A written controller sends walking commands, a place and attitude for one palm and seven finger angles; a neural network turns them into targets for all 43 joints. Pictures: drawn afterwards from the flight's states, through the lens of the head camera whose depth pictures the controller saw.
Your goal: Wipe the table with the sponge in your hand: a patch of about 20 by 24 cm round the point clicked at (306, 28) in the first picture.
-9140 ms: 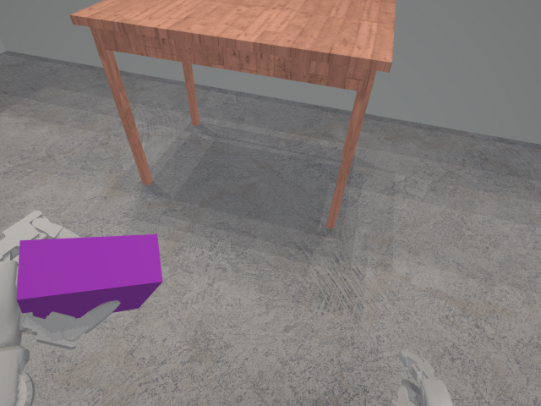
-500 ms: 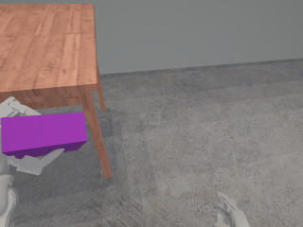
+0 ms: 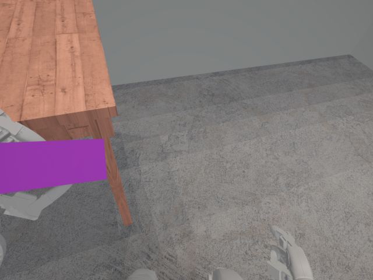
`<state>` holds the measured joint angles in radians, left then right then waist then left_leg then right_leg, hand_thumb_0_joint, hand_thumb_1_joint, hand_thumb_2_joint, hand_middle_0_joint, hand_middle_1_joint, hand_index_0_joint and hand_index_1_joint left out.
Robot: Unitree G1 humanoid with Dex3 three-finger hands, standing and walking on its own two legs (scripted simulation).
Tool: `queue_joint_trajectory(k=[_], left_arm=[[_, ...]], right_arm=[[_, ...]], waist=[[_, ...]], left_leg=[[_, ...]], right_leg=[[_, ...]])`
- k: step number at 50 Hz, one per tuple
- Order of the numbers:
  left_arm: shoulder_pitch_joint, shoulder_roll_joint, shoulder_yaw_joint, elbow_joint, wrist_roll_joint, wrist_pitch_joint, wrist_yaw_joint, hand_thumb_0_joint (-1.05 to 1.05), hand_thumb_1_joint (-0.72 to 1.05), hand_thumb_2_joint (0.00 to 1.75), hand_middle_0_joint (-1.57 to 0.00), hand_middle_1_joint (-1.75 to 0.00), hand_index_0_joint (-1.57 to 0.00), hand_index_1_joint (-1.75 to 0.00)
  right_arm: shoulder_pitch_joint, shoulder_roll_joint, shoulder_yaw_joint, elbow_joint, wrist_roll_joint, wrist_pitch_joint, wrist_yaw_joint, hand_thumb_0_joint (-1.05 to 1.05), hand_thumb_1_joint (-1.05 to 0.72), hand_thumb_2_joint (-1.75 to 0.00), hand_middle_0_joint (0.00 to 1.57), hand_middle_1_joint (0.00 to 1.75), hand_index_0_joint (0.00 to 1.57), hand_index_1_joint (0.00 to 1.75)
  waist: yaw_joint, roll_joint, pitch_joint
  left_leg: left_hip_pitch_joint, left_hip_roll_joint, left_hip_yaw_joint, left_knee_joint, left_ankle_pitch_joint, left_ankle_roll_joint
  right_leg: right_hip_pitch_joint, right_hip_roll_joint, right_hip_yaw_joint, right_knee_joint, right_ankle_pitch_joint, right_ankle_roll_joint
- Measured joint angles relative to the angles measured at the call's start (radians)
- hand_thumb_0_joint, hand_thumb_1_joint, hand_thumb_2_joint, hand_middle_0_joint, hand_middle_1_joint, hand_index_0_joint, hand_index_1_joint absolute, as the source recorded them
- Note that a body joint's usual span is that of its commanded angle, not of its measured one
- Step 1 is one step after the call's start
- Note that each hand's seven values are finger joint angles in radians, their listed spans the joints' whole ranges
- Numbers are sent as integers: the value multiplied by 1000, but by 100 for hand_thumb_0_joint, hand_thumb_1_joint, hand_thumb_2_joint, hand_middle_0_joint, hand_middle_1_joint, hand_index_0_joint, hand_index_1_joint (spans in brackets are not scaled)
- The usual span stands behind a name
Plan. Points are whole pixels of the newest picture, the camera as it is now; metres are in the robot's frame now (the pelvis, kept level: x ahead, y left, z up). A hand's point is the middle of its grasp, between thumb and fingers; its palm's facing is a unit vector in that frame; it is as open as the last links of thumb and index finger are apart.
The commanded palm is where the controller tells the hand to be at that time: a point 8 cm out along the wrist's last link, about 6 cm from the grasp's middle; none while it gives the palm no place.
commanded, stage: shuffle to correct the standing spot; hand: left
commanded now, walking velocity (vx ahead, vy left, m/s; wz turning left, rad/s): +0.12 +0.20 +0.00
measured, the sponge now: (65, 164) +0.23 +0.22 +0.18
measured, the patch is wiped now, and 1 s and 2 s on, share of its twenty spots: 0.00 0.00 0.00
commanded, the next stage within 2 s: come to a stop and stand still in 1.40 s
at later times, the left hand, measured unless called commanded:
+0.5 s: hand (19, 125) +0.27 +0.31 +0.20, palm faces +0.35 -0.80 -0.49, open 9.4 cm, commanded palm +0.22 +0.35 +0.21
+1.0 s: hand out of the picture +0.31 +0.42 +0.20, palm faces +0.39 -0.82 -0.41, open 9.4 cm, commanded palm +0.24 +0.46 +0.21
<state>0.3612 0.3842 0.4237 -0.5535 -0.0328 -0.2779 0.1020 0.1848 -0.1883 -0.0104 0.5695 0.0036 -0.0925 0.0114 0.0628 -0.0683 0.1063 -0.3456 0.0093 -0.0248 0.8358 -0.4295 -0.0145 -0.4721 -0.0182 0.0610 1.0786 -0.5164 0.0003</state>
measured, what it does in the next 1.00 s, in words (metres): steps to the left: right foot, then left foot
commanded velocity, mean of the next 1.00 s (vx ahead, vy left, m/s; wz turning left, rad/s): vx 0.08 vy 0.20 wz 0.00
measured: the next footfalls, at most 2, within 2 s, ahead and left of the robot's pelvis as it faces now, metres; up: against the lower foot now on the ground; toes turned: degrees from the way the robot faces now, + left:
right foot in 0.16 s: +0.07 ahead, -0.06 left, +0.00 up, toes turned -5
left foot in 0.50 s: +0.14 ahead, +0.24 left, +0.00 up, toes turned +4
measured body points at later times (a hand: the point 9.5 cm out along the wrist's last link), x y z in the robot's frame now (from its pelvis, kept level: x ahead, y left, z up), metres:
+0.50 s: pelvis +0.05 +0.08 +0.03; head +0.09 +0.07 +0.47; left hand +0.25 +0.35 +0.22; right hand +0.20 -0.20 -0.06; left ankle +0.10 +0.23 -0.70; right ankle +0.04 -0.06 -0.70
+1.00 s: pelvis +0.07 +0.18 +0.01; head +0.11 +0.19 +0.46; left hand +0.28 +0.46 +0.22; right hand +0.24 -0.04 -0.08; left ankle +0.10 +0.32 -0.70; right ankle +0.06 +0.04 -0.67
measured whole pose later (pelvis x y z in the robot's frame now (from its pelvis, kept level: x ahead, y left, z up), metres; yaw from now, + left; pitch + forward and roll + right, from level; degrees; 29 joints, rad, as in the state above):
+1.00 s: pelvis +0.07 +0.18 +0.01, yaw -1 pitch -1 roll +2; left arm 0.37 0.39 0.40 -0.51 -0.04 -0.22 0.12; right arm 0.19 -0.18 -0.02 0.60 0.01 -0.10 -0.01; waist 0.02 -0.05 0.11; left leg -0.34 0.02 0.06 0.69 -0.33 -0.01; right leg -0.42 -0.10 0.01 0.99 -0.54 0.03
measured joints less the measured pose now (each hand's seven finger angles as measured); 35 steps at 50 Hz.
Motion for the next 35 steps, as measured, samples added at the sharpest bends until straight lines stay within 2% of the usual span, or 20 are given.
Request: queue_joint_trajectory(k=[2,3,5,7,8,10,12,14,16,18,21,25,26,28,30,32,33,34,35], left_arm=[[-18,7,4,55,9,15,3,-1,-43,101,-82,-135,-81,-135],[-27,7,2,75,12,23,4,-1,-43,101,-82,-135,-81,-135],[-38,3,-4,91,17,36,6,-1,-43,101,-82,-135,-81,-135],[-31,12,-10,81,20,42,8,-1,-43,101,-82,-135,-81,-135],[-23,22,-12,70,23,39,9,-1,-43,101,-82,-135,-81,-135],[-8,22,-28,67,22,27,2,-1,-43,101,-82,-135,-81,-135],[25,18,-41,71,14,25,-10,-1,-43,101,-82,-135,-81,-135],[87,19,-28,75,7,18,-15,-1,-43,101,-82,-135,-81,-135],[150,29,-3,87,6,13,-13,-1,-43,101,-82,-135,-81,-135],[184,37,14,99,8,18,-7,-1,-43,101,-82,-135,-81,-135],[172,26,8,96,12,37,8,-1,-43,102,-82,-135,-81,-135],[126,-9,-36,39,19,52,17,-1,-43,102,-82,-135,-81,-135],[110,-6,-39,23,19,48,17,-1,-43,102,-82,-135,-81,-135],[70,19,-31,19,22,36,18,-1,-43,102,-82,-135,-81,-135],[54,44,-13,33,23,32,18,-1,-43,102,-82,-135,-81,-135],[48,56,1,46,20,39,18,-1,-43,102,-82,-135,-81,-135],[47,57,4,50,19,42,19,-1,-43,102,-82,-135,-81,-135],[42,45,-1,55,19,44,18,-1,-43,102,-82,-135,-81,-135],[40,29,-12,55,20,46,18,-1,-43,102,-82,-135,-81,-135]], right_arm=[[19,40,15,7,1,-13,0,1,-90,-89,20,30,20,30],[31,54,26,10,2,-20,3,1,-90,-89,20,30,20,30],[53,66,51,13,4,-31,11,1,-90,-89,20,30,20,30],[72,63,70,6,3,-36,19,1,-90,-89,21,30,20,30],[77,56,75,0,3,-36,22,1,-90,-89,21,30,20,30],[57,32,68,22,-4,-17,24,1,-90,-89,21,30,20,30],[47,8,51,46,-6,7,27,1,-90,-89,21,30,20,30],[44,-14,34,55,-6,24,25,1,-90,-89,21,30,20,30],[46,-33,17,53,-6,36,18,1,-90,-89,21,30,20,30],[53,-50,0,46,-5,36,8,1,-90,-89,21,30,20,30],[60,-79,-25,42,-5,13,-10,1,-90,-89,20,30,20,30],[58,-116,-53,30,-4,-24,-31,1,-90,-89,20,30,20,30],[47,-115,-60,26,-2,-31,-35,1,-90,-89,20,30,20,30],[9,-80,-62,21,5,-33,-37,1,-91,-89,20,30,20,30],[-19,-40,-43,2,6,-39,-32,1,-91,-89,20,30,19,30],[-32,-6,-18,-21,11,-48,-23,1,-91,-89,20,30,20,30],[-33,6,-5,-31,13,-53,-17,1,-91,-89,20,30,20,30],[-32,10,5,-37,13,-56,-12,1,-90,-89,20,30,20,30],[-30,9,13,-37,11,-54,-7,1,-90,-89,20,30,20,30]], waist=[[-18,0,-12],[-27,4,-19],[-42,19,-28],[-57,38,-41],[-67,47,-47],[-96,88,-34],[-108,99,-30],[-107,92,-37],[-107,80,-43],[-100,63,-41],[-78,41,-21],[-61,52,-10],[-63,52,-11],[-57,18,-1],[-52,8,-1],[-53,16,-9],[-53,24,-15],[-56,47,-18],[-60,75,-24]], left_leg=[[30,-11,19,-54,16,14],[44,-15,23,-86,32,16],[67,-18,33,-141,56,20],[65,-20,43,-152,58,19],[46,-22,49,-124,46,25],[-25,-22,28,50,22,24],[-100,-34,23,233,43,7],[-159,-28,28,327,77,-8],[-194,-2,24,317,110,-14],[-197,30,21,218,138,-11],[-132,61,43,-12,169,3],[17,52,87,-278,258,18],[30,46,89,-288,210,1],[17,21,105,-231,165,-8],[15,19,117,-199,156,-4],[11,22,120,-176,143,3],[6,22,120,-161,133,5],[0,27,110,-141,122,6],[-11,32,96,-115,99,12]], right_leg=[[-22,17,-28,82,-3,-4],[-17,21,-50,64,7,-4],[27,26,-101,-76,55,-5],[108,30,-143,-296,147,-5],[142,31,-149,-380,157,-26],[148,40,-167,-389,159,-65],[167,31,-167,-423,177,-71],[180,19,-143,-473,205,-61],[191,4,-123,-518,228,-49],[198,-14,-111,-544,239,-36],[210,-49,-101,-540,229,-11],[210,-83,-103,-454,166,35],[194,-92,-102,-407,141,45],[149,-107,-63,-292,101,33],[118,-88,-69,-227,37,23],[120,-65,-111,-255,44,16],[136,-53,-130,-307,89,10],[151,-41,-137,-337,151,-4],[161,-34,-150,-347,161,-10]])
